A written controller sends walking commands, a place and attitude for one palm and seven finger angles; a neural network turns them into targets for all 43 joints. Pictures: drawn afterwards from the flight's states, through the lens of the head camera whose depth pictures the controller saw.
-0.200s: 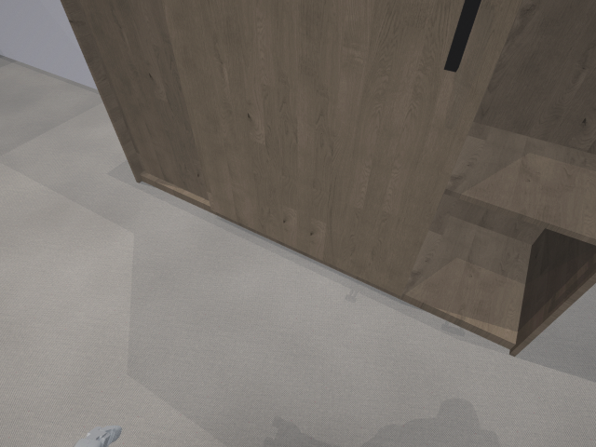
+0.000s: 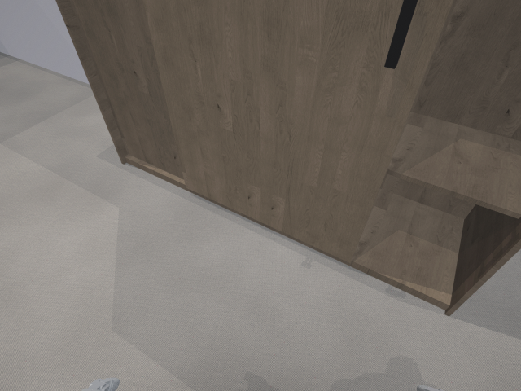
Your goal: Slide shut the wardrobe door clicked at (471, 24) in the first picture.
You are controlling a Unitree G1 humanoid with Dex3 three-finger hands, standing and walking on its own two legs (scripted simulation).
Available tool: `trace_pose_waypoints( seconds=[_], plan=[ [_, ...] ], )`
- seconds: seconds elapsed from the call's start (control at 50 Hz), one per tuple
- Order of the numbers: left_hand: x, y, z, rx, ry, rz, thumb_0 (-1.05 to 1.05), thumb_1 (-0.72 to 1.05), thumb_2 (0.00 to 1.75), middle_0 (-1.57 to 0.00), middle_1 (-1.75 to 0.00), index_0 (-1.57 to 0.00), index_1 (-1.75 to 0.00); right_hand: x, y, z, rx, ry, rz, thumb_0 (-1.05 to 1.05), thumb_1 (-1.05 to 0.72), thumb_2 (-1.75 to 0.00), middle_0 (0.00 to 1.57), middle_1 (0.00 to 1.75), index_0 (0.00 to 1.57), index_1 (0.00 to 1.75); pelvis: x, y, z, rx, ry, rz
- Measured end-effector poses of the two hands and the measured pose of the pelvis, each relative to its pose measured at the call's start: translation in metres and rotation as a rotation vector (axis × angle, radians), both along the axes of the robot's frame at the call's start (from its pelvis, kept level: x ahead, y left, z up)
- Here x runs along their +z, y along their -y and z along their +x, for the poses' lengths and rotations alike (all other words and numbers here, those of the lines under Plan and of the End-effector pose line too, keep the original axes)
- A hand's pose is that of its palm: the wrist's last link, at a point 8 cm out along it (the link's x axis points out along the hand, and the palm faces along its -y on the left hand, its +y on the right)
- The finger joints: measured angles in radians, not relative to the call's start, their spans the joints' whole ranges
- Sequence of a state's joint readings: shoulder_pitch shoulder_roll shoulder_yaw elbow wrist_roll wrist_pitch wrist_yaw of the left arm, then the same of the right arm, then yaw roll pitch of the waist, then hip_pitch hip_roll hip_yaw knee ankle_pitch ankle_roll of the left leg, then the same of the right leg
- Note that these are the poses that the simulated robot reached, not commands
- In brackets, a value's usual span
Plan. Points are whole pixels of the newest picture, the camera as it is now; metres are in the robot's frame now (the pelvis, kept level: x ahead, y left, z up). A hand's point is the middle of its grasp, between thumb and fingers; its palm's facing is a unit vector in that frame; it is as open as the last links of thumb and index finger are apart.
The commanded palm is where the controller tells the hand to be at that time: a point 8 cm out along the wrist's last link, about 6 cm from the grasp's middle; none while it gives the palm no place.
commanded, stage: stand and wait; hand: left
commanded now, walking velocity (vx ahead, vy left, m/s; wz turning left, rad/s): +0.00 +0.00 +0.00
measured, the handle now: (408, 13) +0.80 -0.27 +0.27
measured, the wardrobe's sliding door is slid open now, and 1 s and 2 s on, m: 0.41 0.41 0.41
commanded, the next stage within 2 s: look at it before walking up in 0.62 s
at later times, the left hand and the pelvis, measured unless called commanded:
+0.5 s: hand out of the picture +0.06 +0.23 -0.15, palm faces -0.03 -0.94 -0.35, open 7.4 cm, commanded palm none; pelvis -0.01 -0.02 +0.00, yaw +0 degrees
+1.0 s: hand out of the picture +0.07 +0.23 -0.15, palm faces -0.03 -0.94 -0.35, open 7.4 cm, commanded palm none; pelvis -0.01 -0.02 +0.01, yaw +0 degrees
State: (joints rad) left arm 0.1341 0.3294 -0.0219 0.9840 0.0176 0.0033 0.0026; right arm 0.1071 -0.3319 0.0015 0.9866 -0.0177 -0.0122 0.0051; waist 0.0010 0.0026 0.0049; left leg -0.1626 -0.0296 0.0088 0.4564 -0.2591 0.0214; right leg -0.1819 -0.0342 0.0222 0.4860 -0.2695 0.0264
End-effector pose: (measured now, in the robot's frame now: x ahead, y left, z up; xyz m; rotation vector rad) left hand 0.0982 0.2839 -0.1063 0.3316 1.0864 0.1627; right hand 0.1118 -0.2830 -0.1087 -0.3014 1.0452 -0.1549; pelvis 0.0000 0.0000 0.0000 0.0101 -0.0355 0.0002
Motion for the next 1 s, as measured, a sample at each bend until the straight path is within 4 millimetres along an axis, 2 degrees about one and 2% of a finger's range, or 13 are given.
trace_pose_waypoints(
  seconds=[0.1,0.28,0.46,0.6,0.8,1.0],
  plan=[
    [-0.003,0.005,-0.014,0.012,-0.034,-0.007,0.00,0.90,0.90,-0.20,-0.30,-0.20,-0.30,-0.002,0.006,-0.011,-0.009,-0.033,-0.002,0.01,-0.90,-0.90,0.21,0.30,0.21,0.30,0.001,0.005,-0.004,0.001,0.001,0.000],
    [-0.006,0.006,-0.040,0.036,-0.103,0.003,0.00,0.90,0.90,-0.20,-0.30,-0.20,-0.30,-0.007,0.021,-0.043,-0.040,-0.123,-0.015,0.01,-0.90,-0.90,0.20,0.30,0.21,0.30,0.003,0.012,-0.009,0.003,0.001,-0.002],
    [-0.005,0.006,-0.047,0.043,-0.124,0.014,0.00,0.90,0.90,-0.20,-0.30,-0.20,-0.30,-0.010,0.028,-0.064,-0.063,-0.176,-0.017,0.01,-0.90,-0.90,0.20,0.30,0.20,0.30,0.004,0.015,-0.012,0.001,0.000,-0.003],
    [-0.003,0.008,-0.040,0.037,-0.107,0.012,0.00,0.90,0.90,-0.20,-0.30,-0.20,-0.30,-0.010,0.028,-0.065,-0.065,-0.178,-0.013,0.01,-0.90,-0.90,0.20,0.30,0.20,0.30,0.005,0.017,-0.012,0.001,0.000,-0.004],
    [-0.002,0.010,-0.028,0.028,-0.080,0.006,0.00,0.90,0.90,-0.20,-0.30,-0.20,-0.30,-0.008,0.026,-0.056,-0.062,-0.150,-0.010,0.01,-0.90,-0.90,0.20,0.30,0.20,0.30,0.006,0.016,-0.010,-0.002,0.001,-0.003],
    [-0.002,0.009,-0.030,0.032,-0.092,0.008,0.00,0.90,0.90,-0.20,-0.30,-0.20,-0.30,-0.007,0.026,-0.049,-0.057,-0.145,-0.012,0.01,-0.90,-0.90,0.20,0.30,0.21,0.30,0.007,0.017,-0.008,-0.002,-0.002,-0.003]
  ],
)
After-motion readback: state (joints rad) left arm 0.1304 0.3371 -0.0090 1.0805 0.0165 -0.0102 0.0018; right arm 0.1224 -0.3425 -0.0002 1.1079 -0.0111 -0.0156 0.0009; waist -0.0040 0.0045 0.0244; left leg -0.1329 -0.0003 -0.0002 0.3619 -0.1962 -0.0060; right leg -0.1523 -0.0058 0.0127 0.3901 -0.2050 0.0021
